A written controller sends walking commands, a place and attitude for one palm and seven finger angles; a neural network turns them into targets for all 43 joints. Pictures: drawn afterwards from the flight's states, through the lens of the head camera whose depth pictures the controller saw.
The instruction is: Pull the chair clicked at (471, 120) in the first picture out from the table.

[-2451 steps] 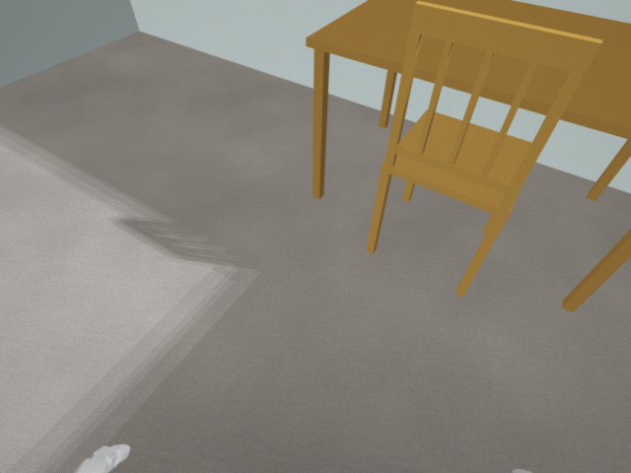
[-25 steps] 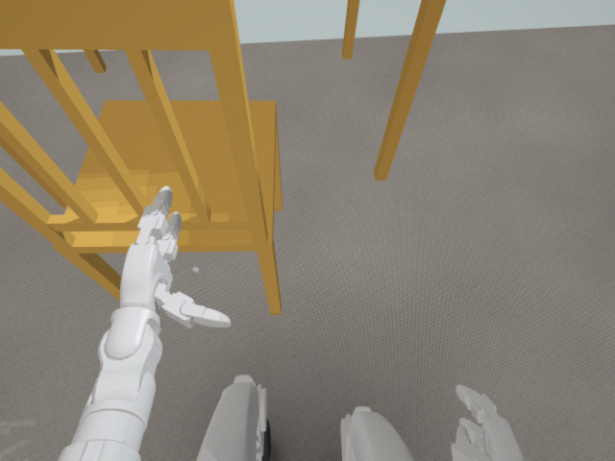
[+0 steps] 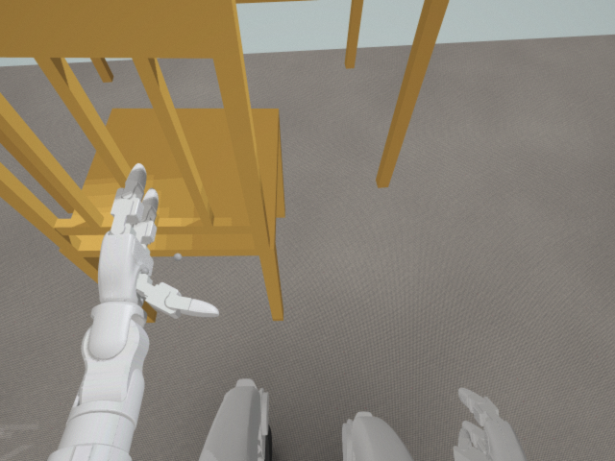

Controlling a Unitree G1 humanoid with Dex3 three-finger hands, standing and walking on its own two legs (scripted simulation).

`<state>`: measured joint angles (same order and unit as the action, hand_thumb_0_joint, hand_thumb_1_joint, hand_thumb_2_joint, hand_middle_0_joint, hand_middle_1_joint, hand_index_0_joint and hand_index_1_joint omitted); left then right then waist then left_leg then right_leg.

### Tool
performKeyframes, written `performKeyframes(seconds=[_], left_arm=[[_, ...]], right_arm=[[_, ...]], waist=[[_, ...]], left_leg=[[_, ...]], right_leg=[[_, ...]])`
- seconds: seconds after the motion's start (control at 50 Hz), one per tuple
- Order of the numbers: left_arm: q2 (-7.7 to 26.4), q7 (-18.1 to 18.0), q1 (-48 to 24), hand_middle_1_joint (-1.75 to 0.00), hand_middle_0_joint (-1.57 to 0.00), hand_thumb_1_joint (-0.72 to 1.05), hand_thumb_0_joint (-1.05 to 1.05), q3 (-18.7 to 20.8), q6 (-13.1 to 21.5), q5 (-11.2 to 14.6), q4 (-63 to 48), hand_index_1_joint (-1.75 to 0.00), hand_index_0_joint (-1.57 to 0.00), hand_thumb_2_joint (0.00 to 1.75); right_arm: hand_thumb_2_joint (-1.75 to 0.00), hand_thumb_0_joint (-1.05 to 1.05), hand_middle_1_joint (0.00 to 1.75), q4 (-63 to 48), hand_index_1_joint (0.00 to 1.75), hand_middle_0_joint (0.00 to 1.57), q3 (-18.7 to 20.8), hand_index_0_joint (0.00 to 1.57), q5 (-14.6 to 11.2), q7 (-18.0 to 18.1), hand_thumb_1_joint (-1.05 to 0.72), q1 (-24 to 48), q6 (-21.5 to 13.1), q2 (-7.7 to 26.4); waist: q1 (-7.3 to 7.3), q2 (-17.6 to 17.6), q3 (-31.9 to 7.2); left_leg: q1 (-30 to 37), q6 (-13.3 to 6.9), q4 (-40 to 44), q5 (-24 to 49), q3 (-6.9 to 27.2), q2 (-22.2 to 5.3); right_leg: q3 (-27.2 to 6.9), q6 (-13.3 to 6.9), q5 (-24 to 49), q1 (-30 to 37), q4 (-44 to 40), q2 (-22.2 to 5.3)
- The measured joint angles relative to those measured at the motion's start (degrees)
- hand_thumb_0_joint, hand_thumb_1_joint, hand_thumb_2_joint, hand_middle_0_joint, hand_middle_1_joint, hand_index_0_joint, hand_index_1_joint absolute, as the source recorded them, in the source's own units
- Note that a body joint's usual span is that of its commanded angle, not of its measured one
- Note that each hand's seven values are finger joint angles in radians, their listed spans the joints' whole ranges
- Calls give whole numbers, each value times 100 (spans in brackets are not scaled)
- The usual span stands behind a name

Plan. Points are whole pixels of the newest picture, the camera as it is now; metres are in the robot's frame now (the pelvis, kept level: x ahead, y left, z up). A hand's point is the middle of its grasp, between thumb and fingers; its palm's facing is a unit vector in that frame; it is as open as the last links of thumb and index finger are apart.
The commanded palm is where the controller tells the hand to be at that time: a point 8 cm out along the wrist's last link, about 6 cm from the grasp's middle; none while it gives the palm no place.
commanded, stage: push the fingers through the gap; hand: left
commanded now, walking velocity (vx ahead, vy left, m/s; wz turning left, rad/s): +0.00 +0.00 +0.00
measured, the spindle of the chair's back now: (114, 159) +0.50 +0.29 +0.06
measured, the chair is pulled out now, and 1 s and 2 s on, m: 0.29 0.29 0.29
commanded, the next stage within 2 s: hook a spindle and tug to test in 1.60 s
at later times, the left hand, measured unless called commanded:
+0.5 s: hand (186, 238) +0.39 +0.18 +0.02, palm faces +0.05 -1.00 -0.01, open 16.9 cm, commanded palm +0.38 +0.23 +0.03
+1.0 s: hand (192, 201) +0.44 +0.18 +0.04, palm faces +0.08 -1.00 -0.04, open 16.9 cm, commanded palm +0.42 +0.22 +0.03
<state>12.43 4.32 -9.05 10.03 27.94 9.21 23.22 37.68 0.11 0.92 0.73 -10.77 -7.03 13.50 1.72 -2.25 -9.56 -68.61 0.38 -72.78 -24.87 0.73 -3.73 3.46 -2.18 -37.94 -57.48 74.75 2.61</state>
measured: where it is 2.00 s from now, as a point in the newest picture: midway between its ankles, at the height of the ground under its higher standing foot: outside the picture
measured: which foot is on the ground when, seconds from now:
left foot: down 0.00-1.00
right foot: down 0.00-1.00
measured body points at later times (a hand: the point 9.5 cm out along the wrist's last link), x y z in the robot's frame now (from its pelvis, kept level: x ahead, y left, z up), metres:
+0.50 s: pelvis +0.00 +0.01 +0.00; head +0.11 +0.02 +0.44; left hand +0.39 +0.24 +0.02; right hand +0.11 -0.24 -0.12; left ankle +0.09 +0.13 -0.62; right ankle -0.02 -0.10 -0.62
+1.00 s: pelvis +0.00 +0.01 +0.00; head +0.12 +0.02 +0.43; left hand +0.43 +0.23 +0.04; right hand +0.08 -0.25 -0.13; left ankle +0.09 +0.13 -0.62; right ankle -0.02 -0.10 -0.62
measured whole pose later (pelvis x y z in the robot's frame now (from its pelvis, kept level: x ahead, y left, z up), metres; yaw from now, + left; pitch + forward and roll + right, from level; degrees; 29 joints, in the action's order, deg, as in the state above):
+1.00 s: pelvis +0.00 +0.01 +0.00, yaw -1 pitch +24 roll -3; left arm 16.4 4.1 -32.1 15.6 27.5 6.2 47.2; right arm 40.2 0.0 1.7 -0.6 -14.2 -3.8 13.6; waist 5.0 -2.5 -9.9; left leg -73.0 -0.3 -73.8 -24.7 0.8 -4.1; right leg 3.2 -1.5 -37.1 -61.6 74.9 3.1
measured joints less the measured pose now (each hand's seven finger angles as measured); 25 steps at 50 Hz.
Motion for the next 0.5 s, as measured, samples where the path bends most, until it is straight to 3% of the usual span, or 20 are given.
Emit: performKeyframes(seconds=[0.14,0.3,0.4,0.46,0.5], left_arm=[[58,326,-347,-8,-6,-50,-1,-84,-549,143,727,-8,-6,30],[80,23,-909,-8,-7,-50,-1,198,-27,-52,807,-8,-7,30],[280,182,-1201,-8,-6,-50,-1,226,-374,-31,1242,-8,-6,30],[236,268,-1155,-8,-6,-50,-1,237,-603,51,1332,-8,-6,30],[160,240,-1102,-8,-6,-50,-1,288,-579,76,1286,-8,-7,30]], right_arm=[[-89,1,30,-62,30,20,-69,20,-97,52,-91,-37,48,14],[-89,1,30,104,30,20,-31,20,35,46,-91,-32,-55,0],[-89,1,30,76,30,20,-35,20,-13,-24,-91,-125,113,21],[-89,1,30,55,30,20,-35,20,-50,-15,-91,-203,181,19],[-89,1,30,74,30,20,-30,20,-46,2,-91,-244,180,6]], waist=[[26,-27,31],[116,25,20],[157,-24,-15],[169,-37,-3],[173,-21,7]], left_leg=[[-87,-19,-10,37,44,24],[-277,-35,-137,-1,43,-14],[-307,-60,-130,-10,16,-9],[-247,-76,-43,9,-16,-12],[-204,-82,5,18,-33,-19]], right_leg=[[45,17,29,-54,-16,-13],[32,34,24,-234,74,23],[4,60,25,-269,62,15],[-28,79,65,-222,-32,14],[-46,86,88,-187,-88,19]])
